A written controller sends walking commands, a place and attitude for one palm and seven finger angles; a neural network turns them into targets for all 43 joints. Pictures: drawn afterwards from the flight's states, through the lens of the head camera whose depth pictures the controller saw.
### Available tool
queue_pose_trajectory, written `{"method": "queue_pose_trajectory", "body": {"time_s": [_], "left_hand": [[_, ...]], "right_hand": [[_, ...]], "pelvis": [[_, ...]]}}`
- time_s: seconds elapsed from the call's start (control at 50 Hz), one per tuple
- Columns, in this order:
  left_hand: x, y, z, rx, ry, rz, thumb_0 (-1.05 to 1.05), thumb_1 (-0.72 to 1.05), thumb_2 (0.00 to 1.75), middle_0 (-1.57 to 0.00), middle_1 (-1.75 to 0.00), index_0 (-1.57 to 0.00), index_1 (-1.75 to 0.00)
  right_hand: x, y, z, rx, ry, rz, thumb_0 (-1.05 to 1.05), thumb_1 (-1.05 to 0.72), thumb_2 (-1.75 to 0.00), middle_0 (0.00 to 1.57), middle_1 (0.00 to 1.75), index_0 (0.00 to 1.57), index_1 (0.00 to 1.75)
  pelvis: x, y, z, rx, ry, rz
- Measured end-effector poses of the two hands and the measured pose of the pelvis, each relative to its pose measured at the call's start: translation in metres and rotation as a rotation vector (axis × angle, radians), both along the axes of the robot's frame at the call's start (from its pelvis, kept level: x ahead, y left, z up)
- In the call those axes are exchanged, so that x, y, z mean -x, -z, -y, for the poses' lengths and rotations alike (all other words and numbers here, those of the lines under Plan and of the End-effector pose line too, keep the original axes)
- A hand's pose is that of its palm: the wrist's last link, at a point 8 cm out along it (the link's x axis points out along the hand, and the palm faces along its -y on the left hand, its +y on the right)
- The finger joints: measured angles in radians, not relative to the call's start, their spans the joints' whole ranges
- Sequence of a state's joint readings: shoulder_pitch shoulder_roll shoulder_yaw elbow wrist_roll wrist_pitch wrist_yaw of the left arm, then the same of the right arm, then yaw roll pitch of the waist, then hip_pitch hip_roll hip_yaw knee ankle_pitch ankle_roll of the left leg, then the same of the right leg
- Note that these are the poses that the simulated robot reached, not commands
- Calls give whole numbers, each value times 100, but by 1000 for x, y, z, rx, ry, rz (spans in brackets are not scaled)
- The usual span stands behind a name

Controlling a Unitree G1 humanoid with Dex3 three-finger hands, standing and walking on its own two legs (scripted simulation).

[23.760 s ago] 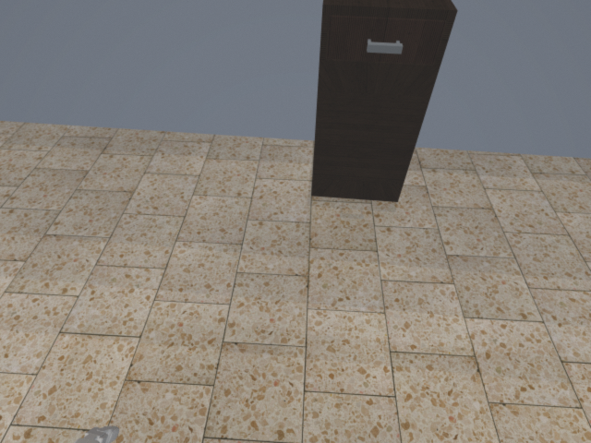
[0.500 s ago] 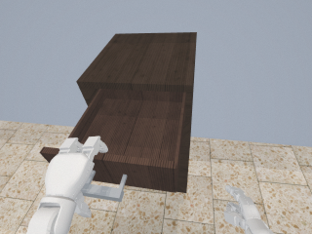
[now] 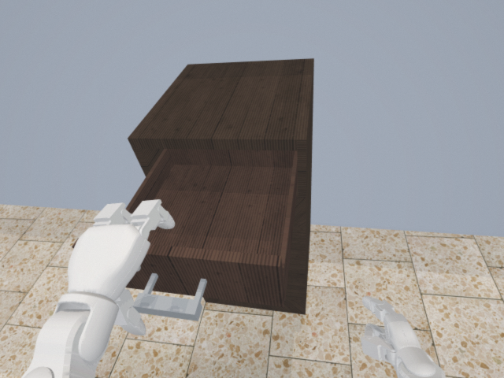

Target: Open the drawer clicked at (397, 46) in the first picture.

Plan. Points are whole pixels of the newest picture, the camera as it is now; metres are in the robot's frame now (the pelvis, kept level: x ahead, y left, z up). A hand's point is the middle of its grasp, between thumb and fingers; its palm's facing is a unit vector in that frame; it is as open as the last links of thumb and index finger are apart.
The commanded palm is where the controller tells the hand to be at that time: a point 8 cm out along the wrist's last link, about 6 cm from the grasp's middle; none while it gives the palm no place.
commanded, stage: draw the hand back to the body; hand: left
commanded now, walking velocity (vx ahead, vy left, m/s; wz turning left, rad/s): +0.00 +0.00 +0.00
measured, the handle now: (172, 294) +0.25 +0.21 -0.01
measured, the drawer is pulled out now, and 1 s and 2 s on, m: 0.30 0.30 0.30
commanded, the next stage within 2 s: step back with the hand held close in 1.58 s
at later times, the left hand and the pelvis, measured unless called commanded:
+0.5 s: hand (103, 284) +0.18 +0.24 +0.13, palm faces +0.10 -0.07 -0.99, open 13.9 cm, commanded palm +0.15 +0.24 +0.18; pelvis -0.01 +0.00 +0.00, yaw +0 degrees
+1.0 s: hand (98, 255) +0.21 +0.24 +0.16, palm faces +0.40 -0.84 -0.36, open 12.0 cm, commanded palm +0.15 +0.28 +0.18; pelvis +0.02 +0.01 +0.00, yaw +2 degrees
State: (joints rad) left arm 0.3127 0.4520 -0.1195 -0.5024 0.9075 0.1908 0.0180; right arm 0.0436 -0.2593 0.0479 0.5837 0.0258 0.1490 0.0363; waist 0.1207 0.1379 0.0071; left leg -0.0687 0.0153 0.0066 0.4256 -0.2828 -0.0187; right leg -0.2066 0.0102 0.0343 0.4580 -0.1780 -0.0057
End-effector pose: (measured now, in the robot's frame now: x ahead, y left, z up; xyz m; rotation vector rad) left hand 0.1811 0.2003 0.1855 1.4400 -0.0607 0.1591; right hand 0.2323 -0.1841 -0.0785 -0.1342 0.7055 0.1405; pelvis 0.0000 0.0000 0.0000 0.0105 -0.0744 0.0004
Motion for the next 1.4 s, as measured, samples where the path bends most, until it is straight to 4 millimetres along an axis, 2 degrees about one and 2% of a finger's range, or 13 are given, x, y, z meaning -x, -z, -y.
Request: {"method": "queue_pose_trajectory", "body": {"time_s": [0.1, 0.26, 0.38, 0.6, 0.66, 0.72, 0.76, 0.84, 1.08, 1.26, 1.4], "left_hand": [[3, 2, 2, -21, 20, -1, 0, -50, 30, -32, -121, -32, -120], [10, 1, -19, -37, -41, -21, 0, -50, 30, -32, -121, -32, -120], [18, 4, -25, -37, -27, -44, 0, -49, 30, -32, -121, -32, -120], [26, 6, -49, -43, -38, -35, 0, -49, 30, -32, -121, -32, -120], [27, 10, -53, 501, -11, 68, -1, -49, 31, -32, -120, -32, -119], [28, 13, -54, 824, 11, 192, -1, -45, 32, -31, -118, -32, -117], [28, 12, -55, 924, 23, 262, -1, -41, 34, -31, -115, -31, -114], [26, 8, -65, 989, 20, 344, -1, -31, 38, -30, -109, -30, -108], [13, 9, -80, 968, -28, 315, -1, 7, 55, -27, -83, -27, -83], [14, 9, -87, 938, -88, 309, 0, 38, 68, -25, -63, -25, -63], [16, 11, -89, 937, -129, 314, 0, 63, 79, -23, -48, -23, -47]], "right_hand": [[7, 4, 7, 12, 8, -9, 2, -90, -90, 20, 30, 20, 30], [20, 10, 22, 44, 42, -29, 2, -90, -90, 20, 30, 20, 30], [26, 11, 31, 77, 66, -23, 2, -90, -90, 20, 30, 20, 30], [27, 8, 23, 100, 76, -12, 2, -90, -90, 20, 30, 20, 30], [26, 2, 16, 93, 106, 47, 2, -90, -90, 20, 30, 20, 30], [29, -7, 9, 103, 120, 111, 2, -90, -90, 20, 30, 20, 30], [32, -10, 5, 110, 116, 132, 2, -90, -90, 20, 30, 20, 30], [35, -10, 1, 116, 101, 133, 2, -90, -90, 21, 30, 21, 30], [20, -4, 9, 129, 112, 108, 2, -90, -90, 21, 30, 21, 30], [2, -5, 12, 118, 127, 117, 2, -90, -90, 21, 30, 21, 30], [-4, -4, 12, 106, 122, 121, 2, -90, -90, 21, 30, 21, 30]], "pelvis": [[3, 0, 4, -1, 2, -1], [6, 0, 7, 0, -3, 0], [8, 0, 5, 1, -6, -6], [7, 1, -4, 4, -10, -11], [7, 1, -7, 6, -21, 5], [2, 1, -7, 11, -26, 13], [-2, 1, -7, 13, -29, 14], [-11, 1, -7, 19, -35, 15], [-29, 1, -12, 25, -37, -22], [-36, 1, -9, 25, -42, -42], [-38, 1, -6, 25, -48, -48]]}}
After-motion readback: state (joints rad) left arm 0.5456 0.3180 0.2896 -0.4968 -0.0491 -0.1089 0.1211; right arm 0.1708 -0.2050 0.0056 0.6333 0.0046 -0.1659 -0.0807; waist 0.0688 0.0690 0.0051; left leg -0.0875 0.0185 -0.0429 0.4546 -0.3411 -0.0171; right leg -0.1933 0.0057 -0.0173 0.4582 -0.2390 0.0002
